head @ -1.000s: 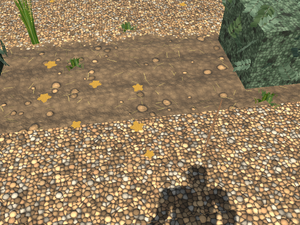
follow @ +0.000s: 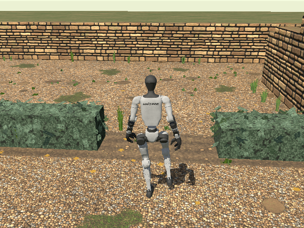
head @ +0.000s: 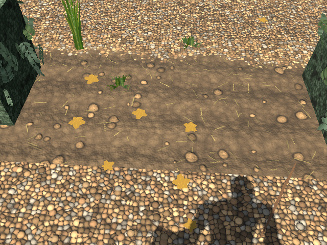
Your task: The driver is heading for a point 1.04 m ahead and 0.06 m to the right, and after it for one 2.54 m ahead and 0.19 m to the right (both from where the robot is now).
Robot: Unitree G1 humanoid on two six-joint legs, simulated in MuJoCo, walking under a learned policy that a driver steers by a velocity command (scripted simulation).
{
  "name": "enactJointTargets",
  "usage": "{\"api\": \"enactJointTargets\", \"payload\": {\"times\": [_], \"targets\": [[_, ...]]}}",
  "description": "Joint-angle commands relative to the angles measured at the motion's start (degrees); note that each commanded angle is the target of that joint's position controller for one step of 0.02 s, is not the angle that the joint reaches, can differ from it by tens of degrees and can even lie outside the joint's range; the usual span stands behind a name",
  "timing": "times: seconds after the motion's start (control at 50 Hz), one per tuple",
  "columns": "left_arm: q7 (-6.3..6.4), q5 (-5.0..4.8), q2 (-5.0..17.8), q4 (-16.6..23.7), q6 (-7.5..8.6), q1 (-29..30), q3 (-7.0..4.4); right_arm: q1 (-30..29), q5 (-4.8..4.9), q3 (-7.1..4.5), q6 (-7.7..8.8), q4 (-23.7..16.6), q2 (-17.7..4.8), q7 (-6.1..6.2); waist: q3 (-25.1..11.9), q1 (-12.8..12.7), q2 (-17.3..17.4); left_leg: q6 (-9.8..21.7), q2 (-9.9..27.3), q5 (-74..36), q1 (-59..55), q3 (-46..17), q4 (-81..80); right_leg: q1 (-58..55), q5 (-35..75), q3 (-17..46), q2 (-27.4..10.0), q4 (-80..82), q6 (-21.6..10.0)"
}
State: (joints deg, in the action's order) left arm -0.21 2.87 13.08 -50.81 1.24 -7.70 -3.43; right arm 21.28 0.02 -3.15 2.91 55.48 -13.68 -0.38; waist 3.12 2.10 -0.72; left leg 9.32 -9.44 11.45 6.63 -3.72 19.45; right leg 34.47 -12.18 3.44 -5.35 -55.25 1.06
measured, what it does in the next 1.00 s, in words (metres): goes down: right foot 0.17 m lower, then left foot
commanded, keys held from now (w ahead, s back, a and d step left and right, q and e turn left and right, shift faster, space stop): w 0.98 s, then w+e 0.02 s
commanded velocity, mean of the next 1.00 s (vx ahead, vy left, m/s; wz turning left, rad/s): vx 0.50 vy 0.00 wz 0.12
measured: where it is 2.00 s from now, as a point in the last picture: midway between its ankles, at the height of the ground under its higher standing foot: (171, 139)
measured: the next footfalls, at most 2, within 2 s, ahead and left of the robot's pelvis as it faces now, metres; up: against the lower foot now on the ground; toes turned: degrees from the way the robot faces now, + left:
right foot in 0.44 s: +0.49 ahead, -0.12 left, -0.17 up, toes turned +6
left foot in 0.90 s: +0.71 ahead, +0.05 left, -0.17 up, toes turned +7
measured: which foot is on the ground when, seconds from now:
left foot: down 0.00-0.42, up 0.44-0.88, down 0.90-1.00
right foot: up 0.00-0.42, down 0.44-0.90, up 0.92-1.00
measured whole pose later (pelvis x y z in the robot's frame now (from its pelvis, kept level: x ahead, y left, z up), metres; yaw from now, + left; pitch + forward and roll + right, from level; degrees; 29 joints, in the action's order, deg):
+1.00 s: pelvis +0.64 -0.02 -0.17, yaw +5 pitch +0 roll +0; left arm -0.2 1.2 11.3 -57.0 3.4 -24.6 -1.7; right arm 5.3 -1.3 -1.3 4.4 50.6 -12.2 -0.2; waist 1.5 -2.6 -1.3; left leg 5.6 -3.4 12.1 17.9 3.7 29.2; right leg 17.1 -24.5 -1.0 2.2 -62.5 -4.5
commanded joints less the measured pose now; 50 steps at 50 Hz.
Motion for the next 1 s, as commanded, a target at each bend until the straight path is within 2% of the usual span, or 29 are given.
{"api": "enactJointTargets", "payload": {"times": [0.02, 0.04, 0.08, 0.12, 0.2, 0.26, 0.32, 0.36, 0.4, 0.42, 0.44, 0.46, 0.48, 0.5, 0.52, 0.54, 0.56, 0.58, 0.6, 0.66, 0.72, 0.8, 0.84, 0.88, 0.9, 0.92, 0.94, 0.96, 1.0], "targets": [[-1.35, 0.06, 4.14, 1.25, -1.39, -4.15, -1.37, 3.52, -0.67, -1.23, 0.60, -3.61, -7.38, 0.51, -1.91, -1.19, 3.14, 5.84, 15.34, -22.48, 1.09, -14.58, -5.62, 2.63, 9.92, -2.48, 0.76, -4.27, -0.40], [-1.29, -0.44, 5.68, 3.30, -1.07, 1.09, -2.17, 7.94, -0.51, -0.84, 1.18, -1.44, -6.44, 0.67, -0.23, 0.32, 3.42, 4.87, 14.99, -14.63, -5.07, -16.36, -6.06, 10.80, 11.26, 0.39, -0.49, -0.59, -0.80], [-1.47, -0.11, 6.45, 4.95, -0.61, 5.91, -2.39, 11.92, -0.73, -0.61, 1.82, -0.72, -6.12, 1.28, 2.05, 2.39, 4.25, 4.88, 15.94, -13.46, -10.92, -18.20, -5.86, 18.01, 12.23, 0.36, -0.58, 2.96, -0.80], [-1.78, -0.02, 5.63, 6.87, -0.09, 10.25, -2.02, 11.53, -0.84, -0.68, 2.61, -0.27, -6.74, 1.92, 4.24, 3.19, 3.98, 4.58, 14.25, -12.42, -6.27, -16.12, -5.25, 14.39, 18.61, -1.38, 0.86, 11.82, -0.25], [-2.73, 0.18, 4.24, 8.52, 0.85, 13.34, -1.30, 12.40, -1.05, -0.14, 2.80, -0.76, -6.53, 2.75, 1.54, 4.74, 3.78, 3.30, 13.38, -13.25, -5.38, -15.85, 2.75, 9.45, 28.13, -2.92, 3.09, 17.35, -1.64], [-3.43, 0.04, 4.36, 11.69, 1.87, 18.03, -0.87, 15.65, -2.23, 0.08, 3.19, -0.42, -6.24, 3.15, 3.34, 7.26, 3.59, 3.35, 13.05, -13.02, -7.57, -17.57, 8.39, 11.77, 29.73, -3.36, 3.81, 20.32, -2.90], [-3.00, -1.13, 3.89, 14.23, 3.04, 20.40, -0.46, 16.61, -2.98, 0.53, 2.83, 0.60, -5.10, 3.80, 4.64, 8.35, 3.12, 2.28, 11.80, -14.78, -10.76, -16.97, 14.10, 10.85, 32.52, -3.98, 3.12, 27.20, -3.61], [-2.53, -1.02, 1.93, 12.23, 4.18, 13.41, 0.39, 15.00, -2.68, 0.85, 2.80, 1.18, -4.25, 3.66, 2.26, 6.27, 1.11, -0.29, 7.88, -15.20, -5.91, -13.36, 22.00, -6.02, 38.58, -4.45, 4.11, 36.25, -3.52], [-1.10, -1.77, 4.55, 5.83, 4.13, -4.72, -0.88, 13.43, -2.43, 0.73, 2.26, 1.92, -5.70, 4.12, -4.63, -2.14, -0.50, -0.19, 6.45, -20.43, -5.52, -12.73, 41.45, -22.82, 44.21, -3.20, 2.82, 41.60, -3.73], [-0.37, -1.08, 6.30, 2.06, 3.81, -15.82, -1.77, 10.48, -0.98, 0.15, 1.94, 1.96, -7.08, 4.00, -7.35, -8.89, -2.55, -1.48, 4.31, -15.05, 1.02, -7.80, 57.31, -36.31, 51.28, -4.43, 0.90, 46.70, -4.15], [-0.15, -0.49, 9.97, -1.14, 3.27, -22.74, -2.93, 7.65, 0.15, -0.32, 1.53, 0.89, -5.68, 3.36, -9.24, -10.63, -8.43, -3.18, -1.99, 25.84, 17.07, -2.28, 78.18, -51.78, 57.83, 0.88, -5.23, 39.31, -6.93], [-0.83, 0.24, 11.31, -0.82, 3.70, -25.60, -2.51, 19.49, 3.83, 0.05, 1.44, 0.15, -4.01, 4.18, -20.93, -3.75, -11.75, -4.82, -0.59, 36.30, 33.44, -5.85, 89.70, -74.80, 88.75, 10.49, -17.77, 11.84, -11.14], [-1.44, -1.11, 10.04, 0.03, 3.68, -26.07, -2.47, 16.93, 3.91, 0.48, 1.66, -0.03, -6.25, 4.69, -27.04, -7.84, -9.61, -5.34, 2.21, 32.32, 44.19, -6.30, 92.08, -81.06, 85.60, 17.67, -21.45, 12.54, -16.94], [-0.90, -1.18, 8.22, 1.11, 3.80, -22.37, -2.23, 13.53, 2.17, 1.10, 1.12, -0.77, -6.14, 4.40, -26.79, -7.49, -2.40, -5.64, 5.47, 28.32, 48.24, -3.70, 90.90, -74.47, 59.06, 20.07, -20.71, 20.11, -20.56], [0.33, 0.03, 7.63, 2.37, 4.20, -16.42, -2.04, 9.52, -0.92, 1.40, 0.43, -1.35, -6.07, 3.48, -22.34, -5.98, -2.07, -5.39, 7.99, 21.48, 49.89, -1.10, 88.10, -61.79, 25.37, 24.83, -20.45, 28.98, -23.81], [0.98, -0.33, 5.67, 1.81, 4.41, -16.37, -1.41, 5.86, -3.74, 1.16, -0.11, -1.92, -5.82, 2.23, -16.56, -4.60, 2.60, -5.37, 9.11, 19.08, 46.50, 0.63, 86.18, -47.55, 15.94, 26.70, -18.50, 34.71, -23.51], [1.00, -1.30, 5.02, 0.47, 5.47, -15.04, -0.44, -0.18, -4.77, 0.66, 0.14, -4.13, -5.68, 1.11, -8.19, -2.20, 5.18, -5.03, 10.80, 12.00, 43.65, -2.66, 74.69, -35.11, 18.96, 23.79, -16.89, 37.58, -20.44], [0.68, -1.65, 4.35, -1.16, 5.91, -12.55, -0.04, -4.85, -3.72, 1.09, -0.48, -5.84, -3.40, 0.16, -0.88, 1.28, 5.07, -6.32, 13.34, 8.51, 37.12, -1.37, 59.50, -20.49, 22.15, 17.46, -12.46, 41.72, -16.93], [0.29, -1.93, 3.94, -1.75, 6.11, -12.35, 0.25, -6.75, -3.70, 1.67, -0.61, -6.68, -1.45, -0.69, 1.15, 1.49, 2.15, -7.33, 13.65, 3.96, 30.22, 0.99, 48.70, -13.57, 25.43, 11.53, -7.39, 44.19, -14.93], [-0.67, -2.91, 2.84, -3.08, 6.08, -13.78, 0.57, -7.33, -2.61, 2.95, 0.52, -6.34, 1.56, -1.65, -3.87, 1.53, -5.49, -6.92, 12.11, -9.80, 17.89, 4.39, 31.41, -12.99, 43.64, 2.08, -1.42, 42.12, -12.05], [-0.86, -4.12, 3.77, -3.97, 5.23, -17.53, 0.42, -16.85, -1.79, 3.33, 0.68, -7.87, 0.36, -1.42, -3.44, -2.08, -3.86, -5.96, 10.57, -15.67, 17.81, 6.58, 22.27, -20.68, 40.97, 2.64, -2.23, 43.11, -9.03], [0.19, -2.08, 4.64, -6.59, 3.48, -24.76, 0.64, -26.59, -1.79, 3.00, 0.36, -11.03, -1.70, -1.00, 0.15, -5.06, -1.73, -4.96, 10.02, -8.26, 25.40, 6.72, 16.36, -35.06, 38.28, 5.17, -5.57, 40.82, -9.25], [0.62, -1.43, 5.43, -7.24, 3.16, -25.29, 0.66, -24.45, -1.53, 2.71, 1.03, -10.40, -2.09, -0.68, -0.72, -4.03, -2.58, -4.03, 8.19, -2.84, 20.49, 7.25, 12.29, -37.89, 43.60, 4.30, -5.52, 36.20, -9.55], [0.47, -1.88, 6.25, -6.91, 3.27, -23.40, 0.73, -11.25, -2.15, 1.40, 2.14, -6.37, -4.61, 0.19, -6.63, 2.05, -1.74, -1.06, 7.93, -4.34, 1.18, 5.77, 7.13, -32.72, 45.54, 1.63, -3.49, 22.55, -8.71], [0.23, -2.52, 5.18, -4.48, 3.67, -21.57, 1.23, -1.03, -3.34, 0.10, 2.63, -4.56, -8.90, 1.02, -13.41, 5.95, 2.47, 2.60, 18.46, -4.42, -14.23, -5.75, 7.09, -21.61, 30.13, -0.50, -1.23, 8.64, -7.82], [0.20, -3.90, -0.04, -3.80, 3.56, -27.91, 2.29, 3.26, -3.45, -1.37, 1.76, -3.87, -13.50, 1.22, -20.97, 4.26, 13.56, 12.69, 35.22, -8.83, -29.02, -29.27, 4.88, -3.04, -14.87, -6.16, 8.05, -12.49, -5.69], [0.54, -1.97, 7.45, -4.25, 3.00, -23.34, 0.30, 3.06, -0.86, -1.14, 0.73, -3.22, -9.78, 0.81, -15.95, 5.07, 3.95, 12.79, 33.31, -1.49, -24.45, -33.04, 0.65, 4.99, -19.99, -2.63, 7.65, -17.52, -6.01], [0.33, -1.34, 6.19, -2.35, 3.04, -18.08, 0.21, -2.64, -0.49, -0.58, 0.77, -3.67, -7.71, 0.52, -6.30, 2.64, 3.63, 10.67, 30.47, 0.19, -16.70, -25.51, -2.00, 8.29, -15.20, -1.22, 4.90, -16.94, -6.04], [-0.06, -1.19, 3.68, -2.37, 2.53, -15.86, 0.26, -7.82, -0.89, 0.17, 1.72, -3.81, -3.79, 0.24, 0.36, -1.42, 2.68, 5.67, 25.21, -6.95, -3.20, -15.31, -6.54, 2.61, -9.91, -0.58, 2.08, -10.05, -5.00]]}}
Velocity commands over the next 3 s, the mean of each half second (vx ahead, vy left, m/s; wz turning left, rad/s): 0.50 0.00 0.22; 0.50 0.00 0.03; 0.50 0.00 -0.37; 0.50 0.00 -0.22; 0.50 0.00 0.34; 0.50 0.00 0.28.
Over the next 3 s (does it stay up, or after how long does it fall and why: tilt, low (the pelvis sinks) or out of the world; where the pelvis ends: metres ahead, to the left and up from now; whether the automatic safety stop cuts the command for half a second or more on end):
stays up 1.65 -0.16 -0.17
